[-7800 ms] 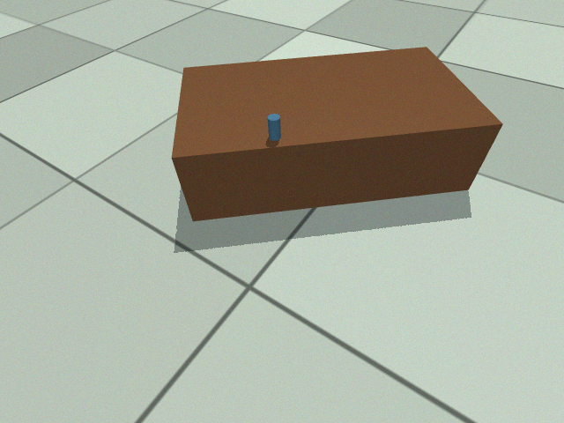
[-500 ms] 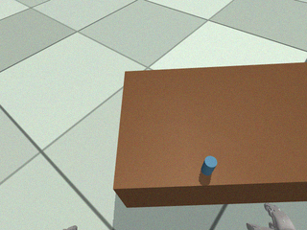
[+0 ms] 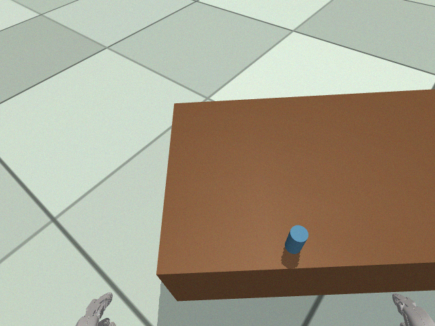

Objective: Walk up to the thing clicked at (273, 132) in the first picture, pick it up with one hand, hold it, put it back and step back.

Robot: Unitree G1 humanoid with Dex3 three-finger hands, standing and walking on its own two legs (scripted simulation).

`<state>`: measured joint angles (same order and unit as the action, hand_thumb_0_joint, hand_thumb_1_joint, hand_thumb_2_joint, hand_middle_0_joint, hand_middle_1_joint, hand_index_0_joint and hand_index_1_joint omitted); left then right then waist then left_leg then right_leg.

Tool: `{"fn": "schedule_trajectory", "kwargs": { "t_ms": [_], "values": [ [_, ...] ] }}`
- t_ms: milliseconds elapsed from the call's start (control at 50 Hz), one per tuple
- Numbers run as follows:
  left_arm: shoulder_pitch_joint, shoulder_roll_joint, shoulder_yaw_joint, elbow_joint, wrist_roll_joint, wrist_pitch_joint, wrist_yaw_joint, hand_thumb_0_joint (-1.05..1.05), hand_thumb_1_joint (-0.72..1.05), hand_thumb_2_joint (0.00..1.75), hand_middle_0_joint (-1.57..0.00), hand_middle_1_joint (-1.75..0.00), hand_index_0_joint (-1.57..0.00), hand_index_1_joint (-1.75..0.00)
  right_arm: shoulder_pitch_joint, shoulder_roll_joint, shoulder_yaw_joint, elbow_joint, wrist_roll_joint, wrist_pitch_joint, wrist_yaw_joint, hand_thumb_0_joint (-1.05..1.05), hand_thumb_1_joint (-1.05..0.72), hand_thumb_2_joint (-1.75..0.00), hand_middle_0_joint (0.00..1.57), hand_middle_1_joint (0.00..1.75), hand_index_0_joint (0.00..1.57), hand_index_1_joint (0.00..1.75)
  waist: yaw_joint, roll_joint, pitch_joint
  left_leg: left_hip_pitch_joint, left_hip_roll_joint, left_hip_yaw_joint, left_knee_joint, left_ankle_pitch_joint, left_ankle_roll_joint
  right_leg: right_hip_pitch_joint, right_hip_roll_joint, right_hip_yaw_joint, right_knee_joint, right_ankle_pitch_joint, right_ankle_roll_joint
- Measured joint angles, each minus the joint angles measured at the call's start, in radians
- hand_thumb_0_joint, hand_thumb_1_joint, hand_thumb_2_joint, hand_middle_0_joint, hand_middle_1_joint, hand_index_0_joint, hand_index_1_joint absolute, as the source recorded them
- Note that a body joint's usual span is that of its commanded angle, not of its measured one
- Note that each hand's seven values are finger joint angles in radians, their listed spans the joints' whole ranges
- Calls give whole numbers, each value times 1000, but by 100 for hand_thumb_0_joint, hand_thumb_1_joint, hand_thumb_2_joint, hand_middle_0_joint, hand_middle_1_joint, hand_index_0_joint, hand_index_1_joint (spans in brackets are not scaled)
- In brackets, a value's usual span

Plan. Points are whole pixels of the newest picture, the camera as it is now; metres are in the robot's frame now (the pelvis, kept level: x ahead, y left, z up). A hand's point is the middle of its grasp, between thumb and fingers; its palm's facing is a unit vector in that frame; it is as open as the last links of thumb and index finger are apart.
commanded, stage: go down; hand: right
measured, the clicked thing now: (295, 240) +0.41 -0.20 -0.31
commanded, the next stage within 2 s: none
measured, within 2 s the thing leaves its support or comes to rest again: neither
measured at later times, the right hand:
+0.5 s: hand out of the picture +0.14 -0.28 -0.11, palm faces +0.05 +0.95 -0.31, open 17.4 cm
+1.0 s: hand (404, 325) +0.16 -0.30 -0.09, palm faces +0.12 +0.94 -0.31, open 17.5 cm
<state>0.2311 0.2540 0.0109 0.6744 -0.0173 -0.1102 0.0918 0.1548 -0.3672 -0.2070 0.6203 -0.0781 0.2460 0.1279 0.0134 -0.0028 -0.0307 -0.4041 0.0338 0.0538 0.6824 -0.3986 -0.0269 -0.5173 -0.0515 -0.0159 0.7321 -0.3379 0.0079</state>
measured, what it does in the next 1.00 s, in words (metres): stands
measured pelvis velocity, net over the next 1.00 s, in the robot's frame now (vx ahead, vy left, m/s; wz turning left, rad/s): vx -0.02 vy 0.00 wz -0.03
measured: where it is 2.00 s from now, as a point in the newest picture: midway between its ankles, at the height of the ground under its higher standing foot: outside the picture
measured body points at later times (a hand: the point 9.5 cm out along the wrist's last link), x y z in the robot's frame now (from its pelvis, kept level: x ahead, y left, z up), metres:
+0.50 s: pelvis +0.00 +0.00 -0.02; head +0.04 -0.01 +0.43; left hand +0.15 +0.25 -0.10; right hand +0.14 -0.33 -0.09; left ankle -0.04 +0.14 -0.72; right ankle +0.02 -0.12 -0.72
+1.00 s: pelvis -0.02 +0.00 -0.03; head +0.02 -0.02 +0.42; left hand +0.15 +0.25 -0.10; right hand +0.15 -0.35 -0.07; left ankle -0.04 +0.14 -0.72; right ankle +0.02 -0.12 -0.72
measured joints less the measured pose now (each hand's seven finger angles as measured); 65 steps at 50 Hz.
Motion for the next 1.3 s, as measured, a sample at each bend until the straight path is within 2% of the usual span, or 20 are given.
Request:
{"fn": "schedule_trajectory", "kwargs": {
  "t_ms": [260, 580, 880, 960, 1040, 1160, 1300],
  "values": [
    [5, -11, -14, -40, -4, -32, 33, 1, 90, 89, -20, -30, -20, -29, 87, -23, -2, -175, 43, 111, 19, -1, 53, -6, 4, 6, 5, 6, 10, -13, -38, -55, -3, 12, 77, -47, 0, -68, -4, 17, 91, -48, 1],
    [23, -19, -25, -73, -6, -67, 62, 1, 90, 89, -20, -30, -20, -29, 166, -32, -6, -345, 66, 188, 16, -1, 53, -6, 5, 6, 5, 6, 14, -21, -70, -121, -6, 25, 158, -80, -1, -147, -8, 35, 185, -83, 0],
    [34, -20, -35, -74, -4, -113, 93, 1, 90, 89, -20, -30, -20, -29, 192, -43, -16, -419, 84, 228, 16, -1, 54, -7, 4, 6, 5, 6, 13, -27, -85, -154, -7, 35, 199, -88, -1, -188, -8, 49, 231, -91, -2],
    [28, -20, -41, -58, -1, -130, 104, 1, 90, 89, -20, -30, -20, -29, 133, -59, -39, -395, 97, 207, 21, -1, 55, -7, 4, 6, 5, 6, 10, -25, -74, -157, -7, 39, 206, -88, 0, -192, -6, 54, 237, -87, -1],
    [19, -19, -51, -33, 3, -142, 113, 1, 90, 88, -21, -30, -20, -29, 29, -96, -83, -325, 118, 167, 46, -1, 57, -7, 4, 6, 4, 6, 12, -20, -63, -158, -8, 43, 205, -83, 2, -194, -6, 58, 234, -80, 1],
    [14, -10, -54, -8, 7, -136, 114, 1, 90, 88, -21, -30, -21, -29, -131, -167, -146, -146, 136, 100, 135, -1, 58, -7, 4, 6, 4, 6, 31, -20, -59, -161, -12, 38, 190, -70, 4, -194, -10, 54, 217, -68, 2],
    [46, 15, -34, 1, 13, -113, 94, 1, 90, 88, -20, -30, -20, -29, -245, -218, -213, 37, 142, -10, 241, -1, 57, -7, 4, 6, 4, 6, 39, -15, -45, -179, -14, 20, 182, -58, 3, -199, -15, 35, 201, -60, -1]
  ]
}}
